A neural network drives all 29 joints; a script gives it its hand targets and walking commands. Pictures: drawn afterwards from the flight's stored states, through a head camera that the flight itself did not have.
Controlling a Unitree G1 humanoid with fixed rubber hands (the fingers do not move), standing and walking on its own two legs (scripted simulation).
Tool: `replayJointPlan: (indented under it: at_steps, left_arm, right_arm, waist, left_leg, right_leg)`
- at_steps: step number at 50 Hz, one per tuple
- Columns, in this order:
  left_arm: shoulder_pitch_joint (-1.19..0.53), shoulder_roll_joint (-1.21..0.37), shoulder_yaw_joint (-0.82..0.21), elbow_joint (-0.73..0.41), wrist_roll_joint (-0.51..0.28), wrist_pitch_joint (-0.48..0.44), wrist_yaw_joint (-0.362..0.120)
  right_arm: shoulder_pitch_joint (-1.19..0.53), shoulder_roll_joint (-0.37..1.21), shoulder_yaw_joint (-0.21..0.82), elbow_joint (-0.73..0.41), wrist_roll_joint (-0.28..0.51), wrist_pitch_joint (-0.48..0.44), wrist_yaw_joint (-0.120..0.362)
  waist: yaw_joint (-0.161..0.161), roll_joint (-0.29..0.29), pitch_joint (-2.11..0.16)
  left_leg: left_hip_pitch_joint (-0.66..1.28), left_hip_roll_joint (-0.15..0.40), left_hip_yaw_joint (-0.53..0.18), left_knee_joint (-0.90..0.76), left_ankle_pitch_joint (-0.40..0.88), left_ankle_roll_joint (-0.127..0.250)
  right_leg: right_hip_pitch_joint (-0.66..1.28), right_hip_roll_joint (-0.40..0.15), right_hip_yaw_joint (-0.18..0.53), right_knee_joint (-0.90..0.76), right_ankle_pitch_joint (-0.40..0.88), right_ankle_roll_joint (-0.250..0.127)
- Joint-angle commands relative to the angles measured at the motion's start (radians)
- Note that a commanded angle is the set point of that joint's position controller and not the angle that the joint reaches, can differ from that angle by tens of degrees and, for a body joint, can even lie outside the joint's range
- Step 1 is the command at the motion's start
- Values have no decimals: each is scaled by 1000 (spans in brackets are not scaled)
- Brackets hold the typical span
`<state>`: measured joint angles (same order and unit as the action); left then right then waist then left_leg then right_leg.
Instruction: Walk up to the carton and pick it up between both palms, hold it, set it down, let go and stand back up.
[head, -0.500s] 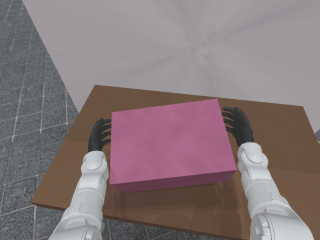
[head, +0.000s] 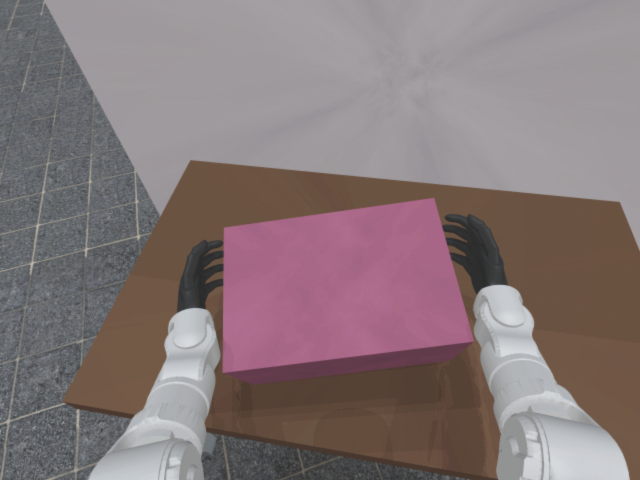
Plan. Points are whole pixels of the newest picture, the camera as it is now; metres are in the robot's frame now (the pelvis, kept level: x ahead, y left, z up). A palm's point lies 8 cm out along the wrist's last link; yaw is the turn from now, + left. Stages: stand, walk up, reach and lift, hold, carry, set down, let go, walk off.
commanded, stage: set down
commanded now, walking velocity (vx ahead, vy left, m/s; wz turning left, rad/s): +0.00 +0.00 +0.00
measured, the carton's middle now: (339, 296) +0.38 +0.01 -0.04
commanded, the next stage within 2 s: none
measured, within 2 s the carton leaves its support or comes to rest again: rests again in 1.26 s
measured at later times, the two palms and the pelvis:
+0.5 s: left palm (202, 299) +0.34 +0.20 +0.00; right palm (488, 286) +0.38 -0.19 +0.00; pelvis +0.00 +0.00 +0.00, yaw +0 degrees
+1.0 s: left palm (205, 300) +0.34 +0.20 -0.01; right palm (489, 290) +0.38 -0.19 -0.01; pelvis -0.01 +0.00 -0.01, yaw +0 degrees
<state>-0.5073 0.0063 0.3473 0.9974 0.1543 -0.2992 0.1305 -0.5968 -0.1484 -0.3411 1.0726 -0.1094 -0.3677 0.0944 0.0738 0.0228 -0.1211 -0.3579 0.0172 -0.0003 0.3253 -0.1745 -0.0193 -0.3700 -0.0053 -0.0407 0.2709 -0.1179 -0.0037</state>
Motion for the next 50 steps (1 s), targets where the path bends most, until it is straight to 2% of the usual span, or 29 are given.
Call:
replayJointPlan:
  at_steps: [1,4,7,14,16,17,20,23,27,29,31,35,38,44,50]
  left_arm:
    - [-556,-443,-266,-91,17,-143,-157]
    - [-554,-437,-255,-63,13,-156,-164]
    - [-562,-423,-241,-36,19,-165,-165]
    - [-541,-414,-220,3,30,-187,-163]
    - [-542,-413,-221,10,24,-200,-163]
    - [-520,-419,-214,21,28,-206,-164]
    - [-511,-425,-226,20,23,-224,-162]
    - [-495,-433,-233,33,28,-237,-156]
    - [-472,-431,-234,60,33,-255,-157]
    - [-462,-434,-243,67,26,-268,-155]
    - [-448,-426,-229,83,38,-275,-156]
    - [-440,-435,-229,105,36,-286,-162]
    - [-444,-426,-230,124,40,-287,-165]
    - [-437,-405,-200,153,53,-280,-164]
    - [-439,-399,-186,169,50,-280,-170]
  right_arm:
    - [-527,410,209,50,-160,-89,127]
    - [-536,413,209,50,-161,-95,125]
    - [-531,396,175,84,-175,-93,130]
    - [-538,397,171,74,-187,-111,133]
    - [-546,400,166,79,-191,-121,129]
    - [-537,407,176,79,-187,-126,130]
    - [-528,407,178,91,-194,-142,127]
    - [-524,409,184,109,-191,-159,123]
    - [-518,410,192,110,-188,-181,118]
    - [-520,408,202,108,-183,-196,117]
    - [-507,420,207,120,-185,-204,117]
    - [-511,424,207,137,-184,-218,116]
    - [-500,404,186,167,-190,-218,115]
    - [-495,385,170,192,-188,-206,124]
    - [-494,394,168,197,-190,-199,128]
  waist:
    - [16,-25,-452]
    - [22,-40,-424]
    - [8,-36,-400]
    - [23,-54,-426]
    - [13,-57,-431]
    - [23,-63,-434]
    - [12,-60,-460]
    - [18,-49,-457]
    - [11,-53,-479]
    - [20,-50,-496]
    - [21,-70,-485]
    - [18,-62,-455]
    - [6,-50,-414]
    - [13,-63,-362]
    - [11,-65,-366]
  left_leg:
    - [158,16,79,89,502,-76]
    - [118,13,84,77,448,-68]
    - [107,14,83,59,380,-68]
    - [89,10,82,63,367,-61]
    - [74,8,80,68,360,-59]
    - [74,9,81,72,381,-60]
    - [83,11,75,83,416,-63]
    - [82,14,70,100,460,-69]
    - [73,12,71,108,466,-68]
    - [70,17,70,118,490,-71]
    - [52,16,70,114,489,-62]
    - [38,14,68,122,477,-63]
    - [33,15,64,111,443,-65]
    - [-12,11,73,83,304,-52]
    - [-51,6,77,83,259,-46]
  right_leg:
    - [136,32,-53,53,253,-19]
    - [152,29,-49,57,238,-16]
    - [119,27,-58,48,168,-17]
    - [118,23,-57,54,164,-13]
    - [116,23,-58,63,177,-11]
    - [120,22,-57,65,193,-8]
    - [109,26,-61,69,214,-9]
    - [93,30,-60,75,226,-12]
    - [85,29,-60,78,246,-10]
    - [68,33,-65,82,252,-13]
    - [84,31,-58,84,273,-6]
    - [70,30,-60,93,259,-6]
    - [42,33,-63,82,214,-8]
    - [20,31,-60,72,114,-13]
    - [15,29,-58,86,97,-11]
